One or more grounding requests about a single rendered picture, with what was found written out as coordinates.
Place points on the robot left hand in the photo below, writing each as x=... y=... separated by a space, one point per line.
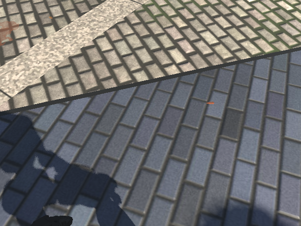
x=53 y=221

